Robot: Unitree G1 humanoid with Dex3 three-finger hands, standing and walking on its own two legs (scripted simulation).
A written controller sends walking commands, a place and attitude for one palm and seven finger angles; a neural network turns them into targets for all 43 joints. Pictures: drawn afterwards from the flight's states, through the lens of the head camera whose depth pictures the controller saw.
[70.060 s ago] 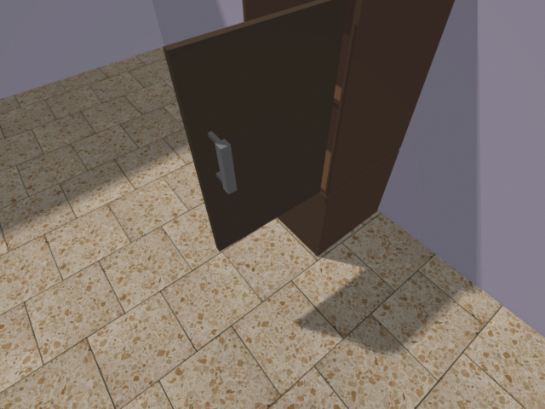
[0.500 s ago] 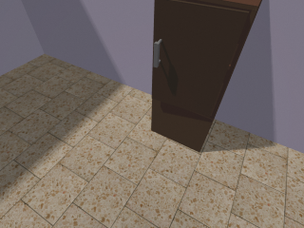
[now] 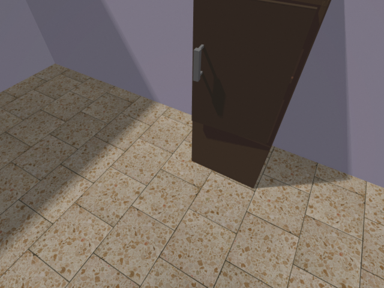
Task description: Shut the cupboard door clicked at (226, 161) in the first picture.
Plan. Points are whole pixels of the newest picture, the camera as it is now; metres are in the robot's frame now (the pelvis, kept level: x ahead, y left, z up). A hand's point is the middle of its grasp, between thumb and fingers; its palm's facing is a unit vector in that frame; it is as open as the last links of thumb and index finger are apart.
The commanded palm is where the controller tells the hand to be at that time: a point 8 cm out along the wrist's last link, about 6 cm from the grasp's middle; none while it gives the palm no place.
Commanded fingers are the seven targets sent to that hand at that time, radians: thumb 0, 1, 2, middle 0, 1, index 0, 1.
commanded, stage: walk to a spot facing it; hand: left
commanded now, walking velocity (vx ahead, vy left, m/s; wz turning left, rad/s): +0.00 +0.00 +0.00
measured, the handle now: (199, 62) +0.91 +0.01 +0.00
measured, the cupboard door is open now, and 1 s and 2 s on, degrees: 5 5 5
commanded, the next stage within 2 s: turn to face it in 1.60 s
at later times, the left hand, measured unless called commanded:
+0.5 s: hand out of the picture +0.03 +0.22 -0.20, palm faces +0.19 -0.96 -0.23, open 7.4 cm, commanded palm none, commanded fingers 0.00 0.90 0.90 -0.20 -0.30 -0.20 -0.30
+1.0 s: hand out of the picture -0.02 +0.18 -0.16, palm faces +0.49 -0.82 -0.30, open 7.4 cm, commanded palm none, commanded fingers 0.00 0.90 0.90 -0.20 -0.30 -0.20 -0.30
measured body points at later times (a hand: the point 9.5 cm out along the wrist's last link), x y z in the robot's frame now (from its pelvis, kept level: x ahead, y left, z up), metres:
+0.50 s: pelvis +0.01 +0.02 -0.02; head +0.05 +0.04 +0.43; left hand +0.02 +0.27 -0.18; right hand +0.07 -0.22 -0.17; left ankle +0.04 +0.10 -0.74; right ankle -0.03 -0.12 -0.69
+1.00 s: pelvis +0.04 -0.03 +0.00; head +0.09 -0.02 +0.44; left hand -0.04 +0.22 -0.14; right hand +0.23 -0.23 -0.15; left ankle -0.01 +0.10 -0.68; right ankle +0.05 -0.15 -0.74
